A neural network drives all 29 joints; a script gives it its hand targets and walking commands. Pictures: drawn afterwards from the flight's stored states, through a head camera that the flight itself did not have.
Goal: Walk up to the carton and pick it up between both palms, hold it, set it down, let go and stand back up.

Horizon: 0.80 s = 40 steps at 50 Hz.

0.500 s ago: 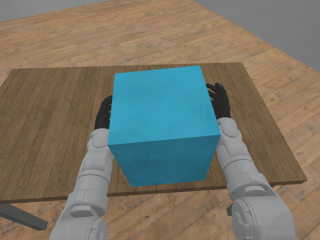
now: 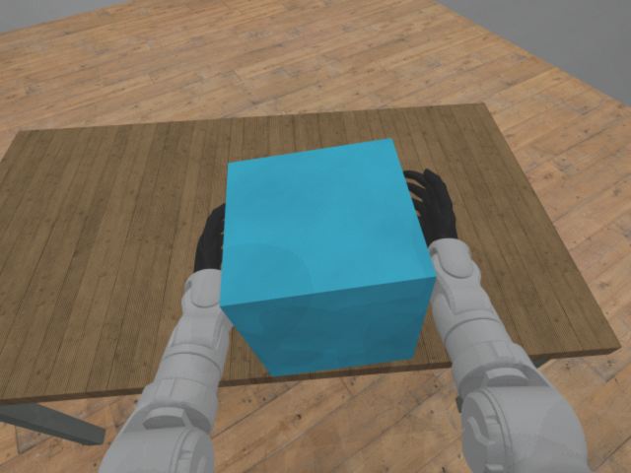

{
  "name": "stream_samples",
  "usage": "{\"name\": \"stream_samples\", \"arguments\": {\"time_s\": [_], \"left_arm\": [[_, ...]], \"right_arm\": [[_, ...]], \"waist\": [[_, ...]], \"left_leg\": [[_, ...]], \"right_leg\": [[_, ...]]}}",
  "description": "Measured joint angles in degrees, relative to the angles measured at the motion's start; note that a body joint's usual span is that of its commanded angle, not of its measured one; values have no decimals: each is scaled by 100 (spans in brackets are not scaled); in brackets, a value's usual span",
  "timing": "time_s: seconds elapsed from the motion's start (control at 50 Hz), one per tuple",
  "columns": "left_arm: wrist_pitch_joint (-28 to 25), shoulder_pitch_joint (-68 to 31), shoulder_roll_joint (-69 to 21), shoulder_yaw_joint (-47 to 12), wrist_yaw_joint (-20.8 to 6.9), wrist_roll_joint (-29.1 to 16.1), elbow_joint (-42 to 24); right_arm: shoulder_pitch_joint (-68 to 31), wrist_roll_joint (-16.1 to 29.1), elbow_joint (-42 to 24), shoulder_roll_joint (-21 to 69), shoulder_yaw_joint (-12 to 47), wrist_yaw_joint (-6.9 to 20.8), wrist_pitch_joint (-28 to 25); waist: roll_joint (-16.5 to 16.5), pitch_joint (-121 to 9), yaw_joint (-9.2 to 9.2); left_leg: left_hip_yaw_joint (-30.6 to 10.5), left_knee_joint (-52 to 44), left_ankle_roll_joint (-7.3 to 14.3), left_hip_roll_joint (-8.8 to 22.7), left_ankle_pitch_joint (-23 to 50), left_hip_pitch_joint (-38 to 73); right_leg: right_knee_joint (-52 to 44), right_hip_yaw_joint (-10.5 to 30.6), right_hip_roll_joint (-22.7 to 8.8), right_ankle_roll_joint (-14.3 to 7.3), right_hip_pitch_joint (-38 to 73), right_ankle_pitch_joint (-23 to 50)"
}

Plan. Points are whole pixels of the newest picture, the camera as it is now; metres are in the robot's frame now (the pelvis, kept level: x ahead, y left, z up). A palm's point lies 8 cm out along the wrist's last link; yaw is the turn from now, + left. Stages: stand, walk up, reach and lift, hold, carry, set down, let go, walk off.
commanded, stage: set down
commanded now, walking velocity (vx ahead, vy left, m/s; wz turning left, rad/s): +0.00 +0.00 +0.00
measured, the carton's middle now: (327, 267) +0.40 +0.01 +0.01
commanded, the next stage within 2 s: none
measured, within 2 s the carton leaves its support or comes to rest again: rests again in 1.04 s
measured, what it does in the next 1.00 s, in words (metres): stands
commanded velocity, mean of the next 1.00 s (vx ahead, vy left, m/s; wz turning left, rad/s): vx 0.00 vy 0.00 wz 0.00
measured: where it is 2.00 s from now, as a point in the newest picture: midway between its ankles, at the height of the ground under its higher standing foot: outside the picture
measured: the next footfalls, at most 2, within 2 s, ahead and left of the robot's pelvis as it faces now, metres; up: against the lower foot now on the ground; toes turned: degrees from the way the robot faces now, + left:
none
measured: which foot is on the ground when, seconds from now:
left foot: down 0.00-1.00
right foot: down 0.00-1.00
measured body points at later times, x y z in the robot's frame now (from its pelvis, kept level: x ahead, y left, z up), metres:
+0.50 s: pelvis +0.00 +0.00 +0.00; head +0.08 -0.01 +0.44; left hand +0.39 +0.16 +0.01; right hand +0.44 -0.14 +0.05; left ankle +0.00 +0.14 -0.74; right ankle -0.03 -0.11 -0.74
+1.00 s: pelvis -0.01 -0.01 -0.01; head +0.08 -0.01 +0.44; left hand +0.39 +0.16 +0.01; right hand +0.44 -0.14 +0.04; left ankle +0.00 +0.14 -0.74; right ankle -0.03 -0.11 -0.74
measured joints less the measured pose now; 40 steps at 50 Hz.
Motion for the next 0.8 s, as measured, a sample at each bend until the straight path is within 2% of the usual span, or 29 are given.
{"name": "stream_samples", "arguments": {"time_s": [0.5,0.8], "left_arm": [[-773,-1,0,55,132,0,656],[-837,-122,0,96,132,0,836]], "right_arm": [[2,-245,297,-32,-1,102,-432],[-27,-290,406,-67,-81,115,-457]], "waist": [[-38,-205,3],[-101,-233,49]], "left_leg": [[0,0,-3,0,82,-396],[1,0,-3,0,93,-430]], "right_leg": [[60,0,1,0,-426,55],[158,-1,3,-1,-508,18]]}}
